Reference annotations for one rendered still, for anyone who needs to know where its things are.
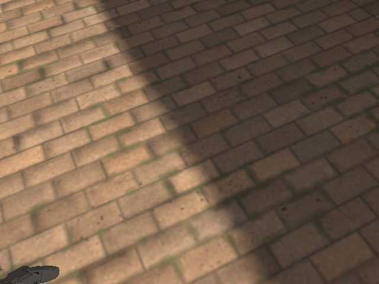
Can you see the left robot hand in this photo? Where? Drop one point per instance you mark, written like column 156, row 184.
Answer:
column 31, row 275

